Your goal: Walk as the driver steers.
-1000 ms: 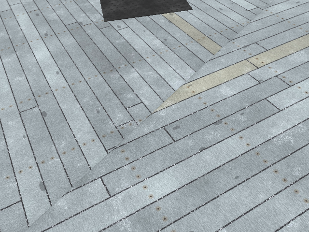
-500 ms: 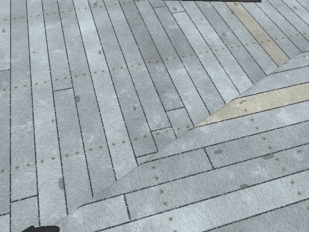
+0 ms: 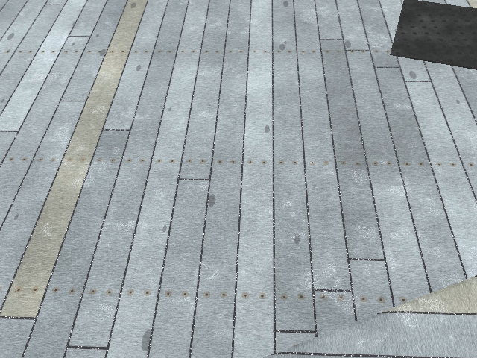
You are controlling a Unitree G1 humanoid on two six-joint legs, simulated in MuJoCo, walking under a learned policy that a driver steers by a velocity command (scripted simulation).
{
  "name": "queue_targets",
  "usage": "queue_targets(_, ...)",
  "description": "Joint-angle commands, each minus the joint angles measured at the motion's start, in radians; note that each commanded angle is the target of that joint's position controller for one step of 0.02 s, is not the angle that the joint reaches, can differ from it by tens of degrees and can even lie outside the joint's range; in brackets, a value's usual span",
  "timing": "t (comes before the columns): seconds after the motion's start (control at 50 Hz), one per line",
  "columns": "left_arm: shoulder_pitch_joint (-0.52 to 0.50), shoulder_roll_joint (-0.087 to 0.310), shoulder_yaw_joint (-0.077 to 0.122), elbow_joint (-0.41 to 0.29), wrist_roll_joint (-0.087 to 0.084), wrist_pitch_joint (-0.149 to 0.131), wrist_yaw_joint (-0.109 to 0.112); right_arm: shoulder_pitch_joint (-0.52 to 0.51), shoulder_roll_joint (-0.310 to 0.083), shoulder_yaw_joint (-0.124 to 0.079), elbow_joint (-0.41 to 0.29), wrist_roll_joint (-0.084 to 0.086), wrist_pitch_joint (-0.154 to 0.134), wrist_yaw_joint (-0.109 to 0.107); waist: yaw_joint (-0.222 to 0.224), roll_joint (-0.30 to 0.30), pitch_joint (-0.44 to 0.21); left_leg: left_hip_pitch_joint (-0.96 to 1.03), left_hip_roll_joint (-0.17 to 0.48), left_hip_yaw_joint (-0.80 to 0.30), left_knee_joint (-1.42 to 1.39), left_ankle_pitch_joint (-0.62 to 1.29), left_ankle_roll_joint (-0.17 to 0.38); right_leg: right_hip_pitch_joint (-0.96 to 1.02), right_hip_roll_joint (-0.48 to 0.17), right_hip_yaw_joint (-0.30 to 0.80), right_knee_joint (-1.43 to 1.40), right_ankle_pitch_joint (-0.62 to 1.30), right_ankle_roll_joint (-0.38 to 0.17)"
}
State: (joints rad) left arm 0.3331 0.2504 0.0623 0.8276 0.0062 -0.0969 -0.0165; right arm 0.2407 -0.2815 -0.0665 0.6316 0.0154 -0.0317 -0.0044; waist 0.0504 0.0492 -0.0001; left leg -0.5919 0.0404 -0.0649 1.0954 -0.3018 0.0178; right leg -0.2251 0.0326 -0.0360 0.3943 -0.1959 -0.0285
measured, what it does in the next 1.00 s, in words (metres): walks ahead, turning right: left foot, then right foot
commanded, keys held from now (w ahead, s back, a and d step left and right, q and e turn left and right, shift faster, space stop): w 0.24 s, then w+e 0.76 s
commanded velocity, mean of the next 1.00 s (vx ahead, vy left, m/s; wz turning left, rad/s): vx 0.50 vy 0.00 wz -0.27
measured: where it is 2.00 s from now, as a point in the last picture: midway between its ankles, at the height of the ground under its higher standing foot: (342, 219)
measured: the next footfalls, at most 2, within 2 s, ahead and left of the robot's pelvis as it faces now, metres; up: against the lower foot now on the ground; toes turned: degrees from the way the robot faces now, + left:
left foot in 0.28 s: +0.30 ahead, +0.15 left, +0.00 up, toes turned +2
right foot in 0.84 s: +0.51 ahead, -0.14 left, +0.00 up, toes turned -17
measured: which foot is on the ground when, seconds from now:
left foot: up 0.00-0.26, down 0.28-0.84, up 0.86-1.00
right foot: down 0.00-0.28, up 0.30-0.82, down 0.84-1.00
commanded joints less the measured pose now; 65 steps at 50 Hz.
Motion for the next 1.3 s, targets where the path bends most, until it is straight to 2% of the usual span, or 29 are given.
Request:
queue_targets(0.02, -0.045, 0.155, 0.029, -0.047, -0.01, -0.015, 0.006, -0.052, -0.02, 0.005, -0.085, -0.009, -0.017, 0.008, -0.022, -0.124, 0.008, -0.105, 0.058, -0.005, -0.179, 0.102, -0.006, 0.082, -0.267, 0.251, -0.218, 0.154, -0.201)
queue_targets(0.18, 0.069, 0.195, 0.026, 0.033, -0.029, 0.022, 0.01, -0.259, -0.011, 0.007, -0.142, 0.009, -0.039, 0.042, 0.039, -0.132, 0.038, 0.023, -0.001, 0.064, -0.505, 0.269, 0.016, 0.156, -0.262, 0.139, -0.171, 0.289, -0.147)
queue_targets(0.22, 0.07, 0.212, 0.032, 0.047, -0.028, 0.033, 0.011, -0.219, -0.032, -0.004, -0.138, 0.009, -0.042, 0.047, 0.0, -0.153, 0.02, 0.115, -0.018, 0.07, -0.525, 0.227, 0.042, 0.175, -0.278, 0.135, -0.115, 0.382, -0.134)
queue_targets(0.26, 0.045, 0.201, 0.028, 0.042, -0.037, 0.042, 0.016, -0.006, -0.09, -0.039, -0.076, -0.003, -0.044, 0.038, -0.118, -0.127, -0.081, 0.424, -0.05, 0.089, -0.606, 0.255, 0.091, 0.117, -0.219, 0.082, 0.117, 0.58, -0.093)
queue_targets(0.28, 0.031, 0.158, 0.008, 0.011, -0.016, 0.038, 0.017, 0.168, -0.171, -0.065, -0.05, -0.019, -0.043, 0.026, -0.189, -0.011, -0.218, 0.708, 0.138, -0.115, -0.599, 0.299, 0.154, -0.068, -0.162, 0.044, 0.419, 0.34, -0.053)
queue_targets(0.3, 0.168, 0.044, -0.029, -0.005, -0.005, 0.021, 0.01, 0.178, -0.24, -0.069, -0.053, -0.018, -0.04, 0.026, -0.118, 0.246, -0.338, 0.983, 0.36, -0.513, -0.663, 0.182, 0.303, -0.418, -0.006, 0.048, 0.773, -0.337, 0.008)
queue_targets(0.32, 0.133, 0.137, -0.004, 0.013, -0.035, 0.008, 0.003, 0.219, -0.153, -0.053, -0.035, -0.01, -0.039, 0.03, -0.162, 0.199, -0.343, 0.938, 0.358, -0.608, -0.743, 0.021, 0.31, -0.53, -0.027, 0.167, 0.902, -0.376, -0.002)
queue_targets(0.34, 0.039, 0.193, 0.018, -0.015, -0.058, 0.007, 0.002, 0.176, -0.109, -0.036, -0.028, -0.011, -0.043, 0.03, -0.16, 0.129, -0.2, 0.823, 0.327, -0.457, -0.763, 0.046, 0.268, -0.575, -0.064, 0.166, 0.943, -0.285, -0.007)
queue_targets(0.38, -0.028, 0.177, 0.025, -0.03, -0.035, 0.021, 0.012, 0.045, -0.051, -0.014, -0.032, -0.021, -0.054, 0.035, -0.099, 0.044, -0.067, 0.581, 0.25, -0.253, -0.832, 0.197, 0.229, -0.51, -0.123, 0.163, 0.866, -0.13, 0.007)
queue_targets(0.42, 0.01, 0.135, 0.025, -0.025, -0.038, 0.051, 0.018, -0.004, -0.024, -0.013, -0.012, -0.023, -0.072, 0.033, -0.048, 0.058, -0.036, 0.481, 0.216, -0.151, -0.901, 0.233, 0.205, -0.427, -0.157, 0.178, 0.796, -0.057, 0.014)
queue_targets(0.5, -0.037, 0.098, 0.026, -0.052, -0.036, 0.082, 0.025, 0.007, -0.062, -0.03, 0.047, -0.024, -0.093, 0.024, -0.033, -0.006, 0.028, 0.45, 0.22, -0.025, -0.967, 0.347, 0.199, -0.481, -0.156, 0.218, 0.649, 0.064, 0.013)
queue_targets(0.6, -0.158, 0.064, 0.013, -0.093, -0.021, 0.064, -0.007, 0.026, -0.108, -0.046, 0.11, -0.021, -0.079, 0.001, -0.072, -0.019, 0.03, 0.493, 0.188, 0.153, -0.97, 0.459, 0.168, -0.442, -0.148, 0.133, 0.427, 0.293, 0.017)
queue_targets(0.64, -0.163, 0.086, 0.021, -0.103, -0.021, 0.065, -0.014, 0.068, -0.125, -0.053, 0.142, -0.025, -0.075, -0.005, -0.084, -0.018, 0.028, 0.577, 0.243, 0.156, -0.928, 0.523, 0.185, -0.487, -0.161, 0.149, 0.476, 0.318, 0.009)
queue_targets(0.74, -0.291, 0.083, 0.019, -0.182, -0.022, 0.065, -0.043, 0.093, -0.128, -0.058, 0.174, -0.008, -0.042, -0.013, -0.114, 0.009, 0.094, 0.728, 0.273, 0.213, -0.826, 0.622, 0.145, -0.599, -0.144, 0.063, 0.426, 0.138, -0.031)
queue_targets(0.78, -0.206, 0.104, 0.035, -0.172, -0.019, 0.069, -0.047, 0.029, -0.159, -0.06, 0.143, 0.003, -0.04, -0.01, -0.051, 0.031, 0.033, 0.64, 0.235, 0.288, -0.694, 0.926, 0.123, -0.362, -0.069, -0.053, 0.459, 0.083, -0.059)
queue_targets(0.82, 0.046, 0.175, 0.078, -0.121, -0.028, 0.092, -0.04, -0.055, -0.192, -0.064, 0.119, 0.032, -0.056, 0.008, 0.101, 0.074, -0.074, 0.468, 0.212, 0.296, -0.359, 1.126, 0.104, 0.042, 0.02, -0.113, 0.441, 0.003, -0.115)
queue_targets(0.84, 0.215, 0.224, 0.105, -0.08, -0.024, 0.098, -0.027, -0.119, -0.177, -0.057, 0.109, 0.05, -0.073, 0.013, 0.212, 0.032, -0.103, 0.321, 0.151, 0.282, -0.047, 0.883, 0.052, 0.257, 0.009, -0.029, 0.207, 0.1, -0.172)
queue_targets(0.86, 0.136, 0.323, 0.114, -0.078, -0.026, 0.103, -0.009, -0.03, -0.039, -0.027, 0.076, 0.005, -0.102, 0.029, 0.065, -0.358, -0.081, -0.046, -0.057, 0.247, 0.397, -0.25, -0.012, 0.464, -0.179, 0.317, 0.173, 0.467, -0.301)
queue_targets(0.88, 0.112, 0.293, 0.08, -0.134, -0.034, 0.069, -0.026, 0.041, -0.053, -0.012, 0.042, -0.008, -0.128, 0.035, 0.016, -0.325, -0.248, -0.182, -0.081, -0.001, 0.431, -0.346, -0.001, 0.489, -0.297, 0.67, 0.042, 0.343, -0.444)
queue_targets(0.9, 0.109, 0.226, 0.073, -0.135, -0.04, 0.049, -0.041, -0.064, -0.113, -0.027, 0.023, 0.031, -0.127, 0.031, 0.044, -0.19, -0.177, -0.214, -0.054, -0.027, 0.361, -0.271, 0.013, 0.416, -0.295, 0.675, -0.041, 0.198, -0.414)
queue_targets(0.92, 0.054, 0.198, 0.066, -0.131, -0.044, 0.04, -0.043, -0.093, -0.096, -0.023, 0.006, 0.037, -0.121, 0.027, -0.004, -0.082, -0.08, -0.226, -0.011, -0.034, 0.227, -0.207, 0.014, 0.294, -0.286, 0.642, -0.04, 0.129, -0.372)
queue_targets(0.94, -0.009, 0.148, 0.048, -0.151, -0.044, 0.033, -0.038, -0.088, -0.11, -0.027, 0.029, 0.015, -0.106, 0.019, -0.032, -0.016, -0.057, -0.175, 0.036, -0.047, 0.115, -0.157, 0.006, 0.191, -0.282, 0.593, -0.021, 0.088, -0.342)
queue_targets(0.98, -0.047, 0.149, 0.039, -0.178, -0.009, 0.018, -0.018, -0.063, -0.13, -0.038, 0.05, -0.004, -0.086, 0.029, -0.06, -0.015, -0.032, -0.074, 0.055, -0.059, -0.013, -0.049, -0.001, 0.024, -0.256, 0.539, 0.009, 0.103, -0.323)
queue_targets(1.06, 0.031, 0.164, 0.04, -0.134, -0.014, 0.027, 0.072, -0.232, -0.045, -0.008, -0.003, -0.054, -0.087, 0.06, -0.029, -0.1, -0.028, 0.044, -0.024, -0.013, -0.387, 0.478, -0.01, -0.159, -0.106, 0.349, 0.074, 0.052, -0.242)
queue_targets(1.1, 0.044, 0.158, 0.038, -0.125, -0.017, 0.038, 0.083, -0.247, -0.024, 0.004, -0.002, -0.046, -0.083, 0.078, -0.02, -0.079, -0.03, 0.194, -0.061, 0.008, -0.478, 0.673, 0.008, -0.287, -0.069, 0.308, 0.117, -0.051, -0.204)
queue_targets(1.14, 0.077, 0.152, 0.038, -0.113, -0.027, 0.044, 0.084, -0.291, -0.016, 0.009, -0.03, -0.033, -0.076, 0.082, 0.0, -0.105, -0.014, 0.219, -0.071, -0.008, -0.504, 0.659, 0.007, -0.305, -0.07, 0.352, 0.157, -0.132, -0.195)
queue_targets(1.24, 0.119, 0.113, 0.044, -0.114, -0.042, 0.068, 0.105, -0.309, -0.054, -0.002, -0.034, -0.007, -0.084, 0.074, 0.037, -0.12, 0.041, 0.083, 0.036, -0.112, -0.734, 0.609, -0.007, -0.01, -0.087, 0.47, 0.366, -0.198, -0.16)
queue_targets(1.28, 0.158, 0.099, 0.045, -0.091, -0.047, 0.078, 0.102, -0.216, -0.053, -0.012, 0.014, -0.009, -0.092, 0.062, 0.019, -0.097, 0.019, 0.209, 0.044, -0.057, -0.848, 0.648, -0.007, 0.031, -0.051, 0.424, 0.53, -0.099, -0.13)
queue_targets(1.3, 0.171, 0.072, 0.036, -0.082, -0.04, 0.076, 0.084, -0.077, -0.058, -0.025, 0.065, -0.015, -0.095, 0.059, -0.033, -0.075, -0.036, 0.419, 0.039, -0.017, -0.802, 0.646, -0.001, -0.062, -0.007, 0.357, 0.694, -0.114, -0.106)
Velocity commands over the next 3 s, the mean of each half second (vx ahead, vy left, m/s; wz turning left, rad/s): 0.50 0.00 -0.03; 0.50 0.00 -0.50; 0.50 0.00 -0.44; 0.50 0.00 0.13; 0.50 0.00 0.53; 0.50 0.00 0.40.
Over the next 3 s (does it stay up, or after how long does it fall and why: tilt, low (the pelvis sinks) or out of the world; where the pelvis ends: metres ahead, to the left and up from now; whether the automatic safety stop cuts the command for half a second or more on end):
stays up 1.58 -0.41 -0.12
